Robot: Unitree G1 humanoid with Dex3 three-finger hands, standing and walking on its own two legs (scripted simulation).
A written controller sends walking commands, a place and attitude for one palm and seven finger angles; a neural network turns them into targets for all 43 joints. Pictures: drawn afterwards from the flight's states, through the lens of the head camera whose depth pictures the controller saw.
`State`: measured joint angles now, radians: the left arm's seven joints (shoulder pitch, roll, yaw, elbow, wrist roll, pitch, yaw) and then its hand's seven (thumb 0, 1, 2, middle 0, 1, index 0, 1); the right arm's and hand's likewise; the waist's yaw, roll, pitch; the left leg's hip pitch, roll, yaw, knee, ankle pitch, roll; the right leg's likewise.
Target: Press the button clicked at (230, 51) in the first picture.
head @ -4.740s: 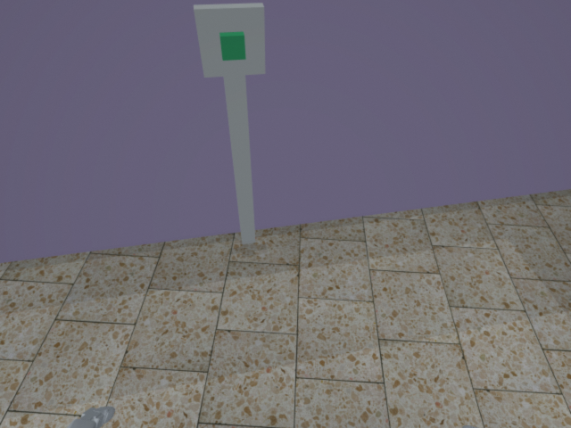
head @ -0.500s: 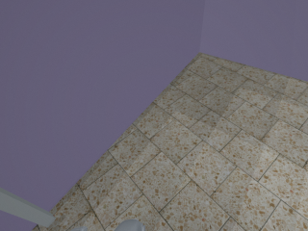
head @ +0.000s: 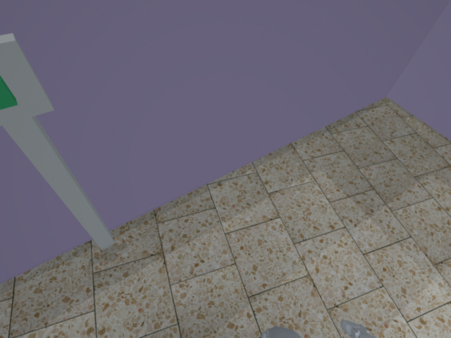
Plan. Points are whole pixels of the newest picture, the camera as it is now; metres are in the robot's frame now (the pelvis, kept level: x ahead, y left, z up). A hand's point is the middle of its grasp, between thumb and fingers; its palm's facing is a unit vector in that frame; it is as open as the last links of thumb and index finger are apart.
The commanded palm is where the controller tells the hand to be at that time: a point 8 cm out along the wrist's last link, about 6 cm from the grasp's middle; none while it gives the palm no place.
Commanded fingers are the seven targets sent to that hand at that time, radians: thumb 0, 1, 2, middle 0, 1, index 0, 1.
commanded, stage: turn to face it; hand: left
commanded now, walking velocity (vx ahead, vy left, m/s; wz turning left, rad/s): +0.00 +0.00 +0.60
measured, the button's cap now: out of the picture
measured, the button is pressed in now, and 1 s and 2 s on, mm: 0 0 0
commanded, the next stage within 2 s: take the last steps up to it in 1.04 s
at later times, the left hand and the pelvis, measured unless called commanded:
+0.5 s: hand out of the picture +0.04 +0.16 -0.13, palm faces +0.29 -0.91 -0.29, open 7.4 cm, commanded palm none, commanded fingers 0.00 0.90 0.90 -0.20 -0.30 -0.20 -0.30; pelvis -0.01 -0.05 +0.01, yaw +18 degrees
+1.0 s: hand out of the picture -0.12 +0.20 -0.17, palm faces +0.54 -0.80 -0.25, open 7.4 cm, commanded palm none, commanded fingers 0.00 0.90 0.90 -0.20 -0.30 -0.20 -0.30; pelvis -0.04 -0.01 +0.01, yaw +30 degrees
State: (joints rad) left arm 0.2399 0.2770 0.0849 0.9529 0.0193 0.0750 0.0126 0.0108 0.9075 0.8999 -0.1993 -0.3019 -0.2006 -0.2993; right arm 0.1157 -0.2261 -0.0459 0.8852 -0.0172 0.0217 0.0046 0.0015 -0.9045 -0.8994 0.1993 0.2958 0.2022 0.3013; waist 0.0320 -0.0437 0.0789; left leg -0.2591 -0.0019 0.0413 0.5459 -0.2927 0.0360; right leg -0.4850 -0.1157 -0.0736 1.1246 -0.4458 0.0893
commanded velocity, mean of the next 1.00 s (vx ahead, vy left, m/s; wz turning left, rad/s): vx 0.00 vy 0.00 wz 0.47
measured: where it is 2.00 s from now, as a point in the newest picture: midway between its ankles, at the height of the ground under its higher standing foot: outside the picture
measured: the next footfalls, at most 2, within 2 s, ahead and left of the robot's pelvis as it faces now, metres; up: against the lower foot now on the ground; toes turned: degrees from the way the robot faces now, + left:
right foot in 0.30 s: +0.07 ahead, -0.14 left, +0.00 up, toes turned +7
left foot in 0.74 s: -0.04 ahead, +0.10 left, +0.00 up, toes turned +32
